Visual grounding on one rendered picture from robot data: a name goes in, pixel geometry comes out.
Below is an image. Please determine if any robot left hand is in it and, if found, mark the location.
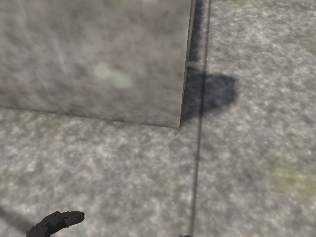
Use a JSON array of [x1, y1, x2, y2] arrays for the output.
[[26, 211, 84, 237]]

